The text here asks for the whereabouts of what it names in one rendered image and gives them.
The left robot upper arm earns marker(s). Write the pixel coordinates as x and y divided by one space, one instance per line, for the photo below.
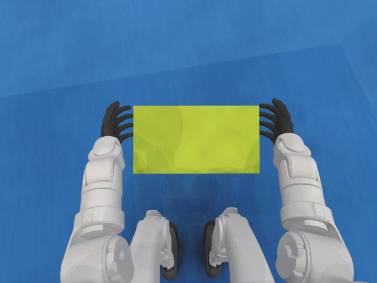
102 260

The right robot shin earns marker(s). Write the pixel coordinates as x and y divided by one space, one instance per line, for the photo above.
217 255

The carton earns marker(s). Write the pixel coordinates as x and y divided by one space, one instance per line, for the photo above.
195 139

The robot right hand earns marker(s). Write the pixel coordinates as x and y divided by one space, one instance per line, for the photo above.
281 119

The robot left forearm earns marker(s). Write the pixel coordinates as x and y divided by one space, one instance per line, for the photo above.
102 188

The robot right forearm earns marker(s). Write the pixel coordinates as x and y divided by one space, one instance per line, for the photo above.
303 204

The right robot upper arm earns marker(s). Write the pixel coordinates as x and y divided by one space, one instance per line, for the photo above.
304 257

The robot shin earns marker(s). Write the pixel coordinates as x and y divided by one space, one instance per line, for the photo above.
167 256
217 255

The left robot shin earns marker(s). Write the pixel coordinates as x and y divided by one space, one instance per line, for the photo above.
167 256

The robot left hand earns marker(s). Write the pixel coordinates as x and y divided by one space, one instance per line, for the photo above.
111 121

